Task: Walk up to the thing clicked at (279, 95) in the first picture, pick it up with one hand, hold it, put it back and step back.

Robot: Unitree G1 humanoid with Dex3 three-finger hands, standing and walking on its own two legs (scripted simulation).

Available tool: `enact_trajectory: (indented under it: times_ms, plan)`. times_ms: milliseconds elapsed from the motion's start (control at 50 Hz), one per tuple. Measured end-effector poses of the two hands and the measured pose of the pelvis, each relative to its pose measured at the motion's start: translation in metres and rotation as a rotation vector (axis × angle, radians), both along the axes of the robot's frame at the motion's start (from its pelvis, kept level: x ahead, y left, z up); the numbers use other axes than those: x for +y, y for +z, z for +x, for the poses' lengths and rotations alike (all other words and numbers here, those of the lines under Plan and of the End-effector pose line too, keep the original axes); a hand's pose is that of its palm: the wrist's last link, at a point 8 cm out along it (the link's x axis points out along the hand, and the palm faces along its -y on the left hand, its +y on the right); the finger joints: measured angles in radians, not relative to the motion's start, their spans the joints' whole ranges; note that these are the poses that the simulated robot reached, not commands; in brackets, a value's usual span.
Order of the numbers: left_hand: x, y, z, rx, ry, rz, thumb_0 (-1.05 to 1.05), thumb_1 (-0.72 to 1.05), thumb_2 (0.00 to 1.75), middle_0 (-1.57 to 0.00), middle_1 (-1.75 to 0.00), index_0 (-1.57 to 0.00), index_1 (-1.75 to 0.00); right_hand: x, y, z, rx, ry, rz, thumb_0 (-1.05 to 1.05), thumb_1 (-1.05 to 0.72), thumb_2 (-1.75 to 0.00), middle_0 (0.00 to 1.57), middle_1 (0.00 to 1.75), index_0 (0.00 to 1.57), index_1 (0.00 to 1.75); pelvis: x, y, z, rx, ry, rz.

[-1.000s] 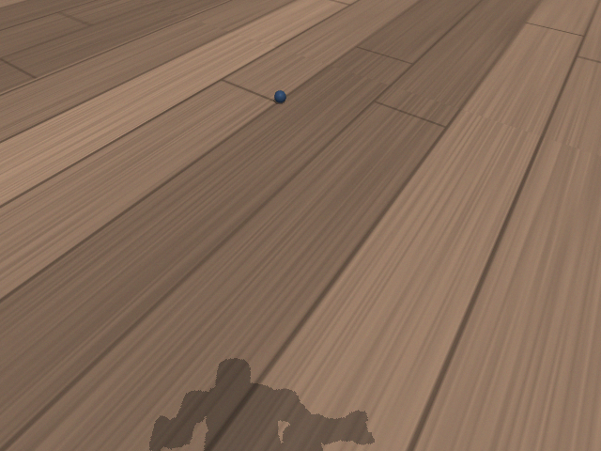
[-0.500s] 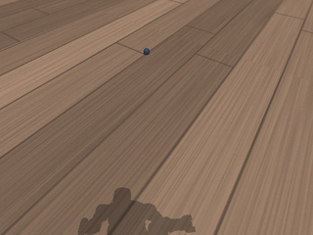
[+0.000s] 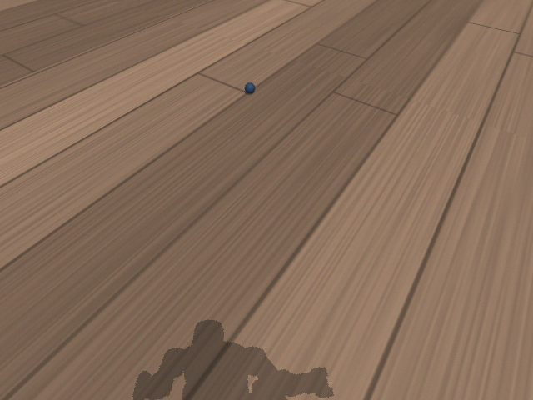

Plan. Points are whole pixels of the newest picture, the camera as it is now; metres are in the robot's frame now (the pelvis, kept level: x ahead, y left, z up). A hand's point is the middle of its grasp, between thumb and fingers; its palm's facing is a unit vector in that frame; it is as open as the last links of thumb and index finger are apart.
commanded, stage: stand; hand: left
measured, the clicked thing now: (249, 88) +2.16 +0.07 -0.75
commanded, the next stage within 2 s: walk up in 0.12 s
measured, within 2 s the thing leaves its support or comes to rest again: neither
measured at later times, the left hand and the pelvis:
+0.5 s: hand (125, 382) +0.18 +0.23 -0.13, palm faces -0.01 -0.89 -0.46, open 7.3 cm; pelvis +0.09 -0.07 -0.03, yaw -2 degrees
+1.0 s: hand (162, 275) +0.39 +0.22 -0.17, palm faces -0.06 -0.94 -0.35, open 7.3 cm; pelvis +0.35 -0.06 -0.02, yaw -1 degrees
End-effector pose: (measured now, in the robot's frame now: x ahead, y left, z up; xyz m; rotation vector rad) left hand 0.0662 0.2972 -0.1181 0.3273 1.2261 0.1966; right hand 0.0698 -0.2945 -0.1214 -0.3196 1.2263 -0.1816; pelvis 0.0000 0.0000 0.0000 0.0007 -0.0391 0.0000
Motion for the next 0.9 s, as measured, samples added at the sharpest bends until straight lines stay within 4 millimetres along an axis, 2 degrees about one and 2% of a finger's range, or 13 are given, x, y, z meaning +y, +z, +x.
enact_trajectory:
  times_ms: [140,220,280,360,440,480,520,600,680,800,900]
  plan:
    - [0.001,0.0,-0.001,-0.001,0.0,-0.005,0.0,0.91,0.89,-0.2,-0.3,-0.21,-0.3,0.0,0.001,0.0,-0.006,-0.002,0.006,0.01,-0.9,-0.9,0.2,0.3,0.2,0.3,0.0,0.0,0.001,0.003,-0.002,0.0]
    - [0.009,0.004,0.007,-0.023,-0.015,-0.007,0.0,0.91,0.89,-0.21,-0.3,-0.21,-0.3,-0.013,0.004,0.001,-0.065,-0.016,0.014,0.01,-0.9,-0.9,0.2,0.3,0.2,0.3,-0.003,-0.004,0.009,0.025,-0.028,0.016]
    - [0.012,0.01,0.025,-0.021,-0.049,0.018,0.01,0.91,0.89,-0.21,-0.3,-0.21,-0.3,-0.032,0.006,-0.004,-0.088,-0.05,-0.001,0.01,-0.9,-0.9,0.2,0.3,0.21,0.3,-0.013,-0.006,0.017,0.024,-0.045,0.021]
    - [0.003,0.023,0.062,-0.052,-0.095,0.045,0.01,0.91,0.89,-0.2,-0.3,-0.21,-0.3,-0.067,0.005,-0.009,-0.056,-0.091,-0.02,0.01,-0.9,-0.9,0.2,0.3,0.21,0.3,-0.033,-0.007,0.038,0.014,-0.062,0.026]
    - [-0.011,0.028,0.098,-0.134,-0.102,0.099,0.01,0.91,0.89,-0.2,-0.3,-0.21,-0.3,-0.108,-0.012,0.009,-0.019,-0.097,-0.042,0.01,-0.9,-0.9,0.2,0.3,0.2,0.3,-0.061,-0.023,0.067,0.0,-0.06,0.017]
    - [-0.018,0.027,0.104,-0.174,-0.072,0.119,0.0,0.91,0.89,-0.2,-0.3,-0.21,-0.3,-0.12,-0.018,0.03,-0.001,-0.079,-0.052,0.01,-0.9,-0.9,0.2,0.3,0.2,0.3,-0.071,-0.027,0.08,-0.004,-0.041,-0.003]
    - [-0.028,0.028,0.102,-0.166,-0.045,0.11,0.0,0.91,0.89,-0.2,-0.3,-0.21,-0.3,-0.124,-0.015,0.058,-0.015,-0.057,-0.041,0.01,-0.9,-0.9,0.2,0.3,0.2,0.3,-0.075,-0.022,0.093,-0.01,-0.034,-0.015]
    - [-0.044,0.028,0.1,-0.094,-0.007,0.08,0.0,0.91,0.89,-0.2,-0.3,-0.21,-0.3,-0.121,0.002,0.122,-0.102,-0.006,-0.002,0.02,-0.91,-0.9,0.2,0.3,0.2,0.3,-0.082,-0.01,0.124,-0.011,-0.027,-0.023]
    - [-0.052,0.021,0.114,-0.048,0.018,0.053,0.0,0.9,0.89,-0.21,-0.3,-0.21,-0.3,-0.117,0.016,0.179,-0.14,0.042,0.015,0.01,-0.9,-0.9,0.2,0.3,0.2,0.3,-0.087,-0.005,0.16,0.0,-0.02,-0.023]
    - [-0.044,0.001,0.164,-0.009,0.04,0.019,0.01,0.9,0.89,-0.21,-0.3,-0.21,-0.3,-0.107,0.023,0.269,-0.134,0.101,-0.013,0.01,-0.9,-0.9,0.2,0.3,0.2,0.3,-0.079,-0.013,0.228,0.015,-0.004,-0.041]
    - [-0.026,-0.026,0.229,0.034,0.039,0.012,0.01,0.9,0.89,-0.21,-0.3,-0.21,-0.3,-0.089,0.016,0.348,-0.185,0.118,-0.058,0.01,-0.9,-0.9,0.2,0.3,0.2,0.3,-0.06,-0.032,0.295,0.019,-0.003,-0.007]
